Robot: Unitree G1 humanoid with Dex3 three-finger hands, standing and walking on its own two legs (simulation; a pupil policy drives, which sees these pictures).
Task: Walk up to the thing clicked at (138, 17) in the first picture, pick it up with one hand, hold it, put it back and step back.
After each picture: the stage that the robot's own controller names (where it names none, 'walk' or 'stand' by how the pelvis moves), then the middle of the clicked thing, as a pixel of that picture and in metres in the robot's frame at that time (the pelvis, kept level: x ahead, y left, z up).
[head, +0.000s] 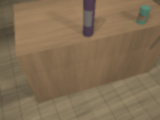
stand; (143, 15) +0.97 -0.40 -0.10
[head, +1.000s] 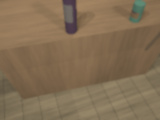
rise first; (137, 11) +0.86 -0.31 -0.07
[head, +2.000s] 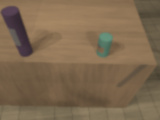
sink last; (104, 45) +0.61 -0.04 -0.08
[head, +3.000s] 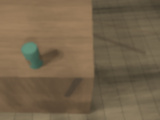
stand; (32, 56) +0.48 +0.26 -0.07
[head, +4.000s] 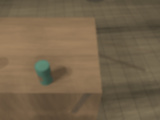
stand; (44, 73) +0.47 +0.21 -0.10
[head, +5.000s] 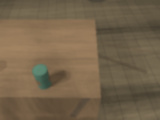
stand; (42, 77) +0.45 +0.20 -0.10
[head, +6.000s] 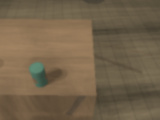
stand; (39, 75) +0.47 +0.22 -0.11
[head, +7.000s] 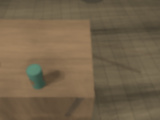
stand; (36, 77) +0.46 +0.23 -0.11
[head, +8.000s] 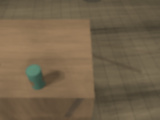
stand; (36, 77) +0.45 +0.23 -0.11
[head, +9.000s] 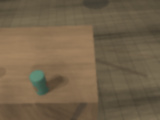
rise first; (39, 83) +0.44 +0.24 -0.10
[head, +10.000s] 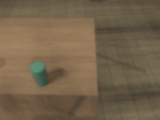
go down; (40, 74) +0.46 +0.24 -0.10
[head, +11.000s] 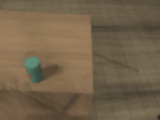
go down; (34, 70) +0.47 +0.22 -0.09
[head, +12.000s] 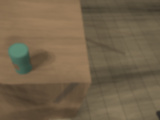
go down; (21, 59) +0.45 +0.22 -0.03
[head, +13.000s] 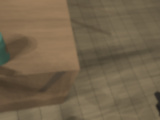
close in; out of the picture +0.46 +0.23 -0.01
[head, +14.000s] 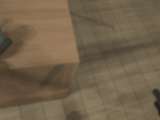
close; out of the picture +0.48 +0.23 +0.02
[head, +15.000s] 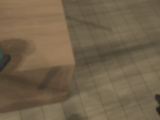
lift; out of the picture +0.44 +0.23 +0.02
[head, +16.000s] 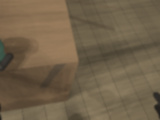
lift; out of the picture +0.44 +0.23 +0.02
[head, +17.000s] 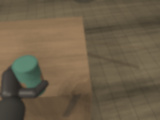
hold; (30, 77) +0.31 +0.16 +0.13
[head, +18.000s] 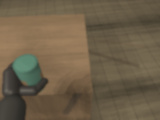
hold; (30, 75) +0.33 +0.17 +0.10
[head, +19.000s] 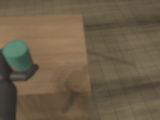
crouch; (21, 61) +0.36 +0.20 +0.13
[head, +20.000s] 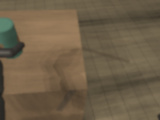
lower; (7, 39) +0.44 +0.23 +0.14
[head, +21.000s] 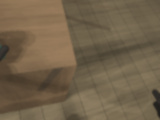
lower; out of the picture +0.47 +0.23 +0.02
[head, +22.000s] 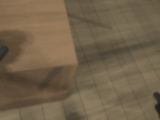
lower; out of the picture +0.47 +0.24 +0.02
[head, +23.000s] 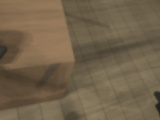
lower; out of the picture +0.47 +0.23 +0.02
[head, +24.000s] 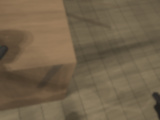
lower; out of the picture +0.47 +0.24 +0.02
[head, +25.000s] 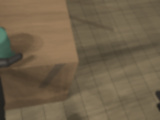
open; (0, 47) +0.46 +0.21 +0.02
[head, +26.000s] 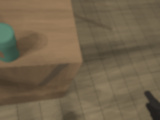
sink last; (5, 44) +0.45 +0.20 +0.01
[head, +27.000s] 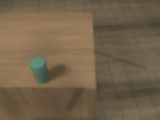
sink last; (40, 70) +0.45 +0.22 -0.04
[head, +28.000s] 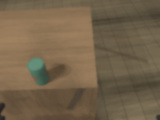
stand; (39, 72) +0.43 +0.21 -0.04
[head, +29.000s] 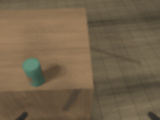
stand; (34, 72) +0.43 +0.22 -0.04
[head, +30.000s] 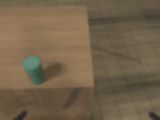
stand; (34, 71) +0.43 +0.21 -0.04
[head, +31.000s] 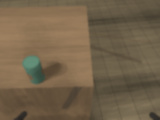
stand; (34, 70) +0.44 +0.22 -0.04
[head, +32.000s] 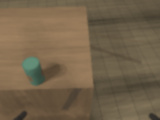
stand; (34, 71) +0.43 +0.22 -0.04
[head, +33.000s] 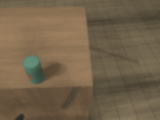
stand; (34, 70) +0.44 +0.21 -0.04
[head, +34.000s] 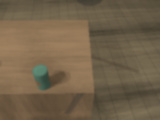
stand; (42, 78) +0.45 +0.20 -0.10
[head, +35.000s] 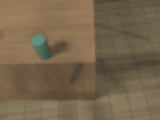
walk; (42, 47) +0.53 +0.23 -0.09
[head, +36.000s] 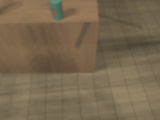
walk; (57, 9) +0.85 +0.16 -0.09
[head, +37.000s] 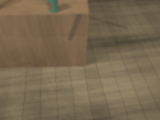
stand; (53, 2) +1.02 +0.21 -0.09
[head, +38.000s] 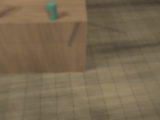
stand; (52, 11) +1.01 +0.22 -0.11
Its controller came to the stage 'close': yes
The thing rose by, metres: 0.22
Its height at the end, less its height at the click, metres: +0.00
